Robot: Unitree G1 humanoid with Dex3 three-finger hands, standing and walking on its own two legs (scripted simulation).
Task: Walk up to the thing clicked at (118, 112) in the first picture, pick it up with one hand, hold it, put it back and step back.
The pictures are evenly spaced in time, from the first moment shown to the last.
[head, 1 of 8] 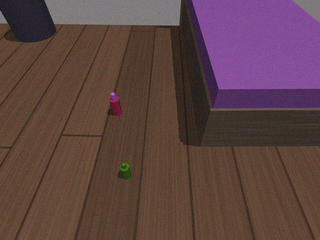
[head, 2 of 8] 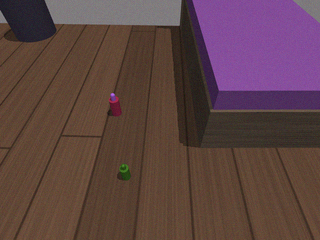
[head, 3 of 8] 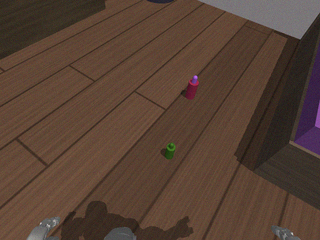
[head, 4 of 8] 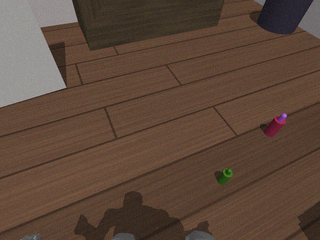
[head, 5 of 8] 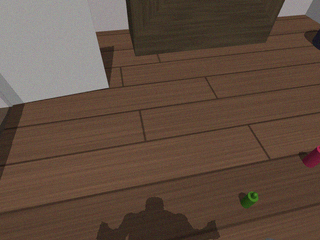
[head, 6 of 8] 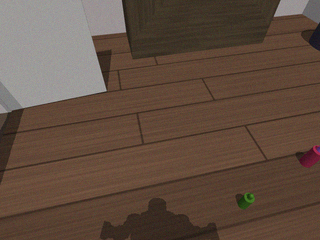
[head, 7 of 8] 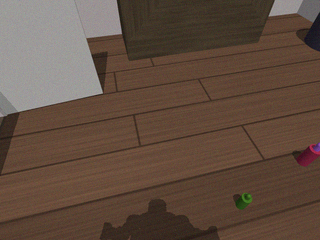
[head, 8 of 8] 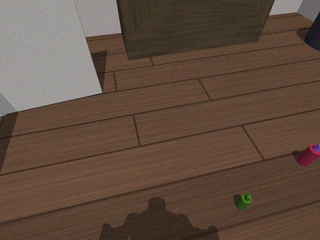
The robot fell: no
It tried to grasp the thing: no
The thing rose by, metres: 0.00
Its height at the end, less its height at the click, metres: +0.00
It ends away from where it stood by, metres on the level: 0.00
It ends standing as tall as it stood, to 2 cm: yes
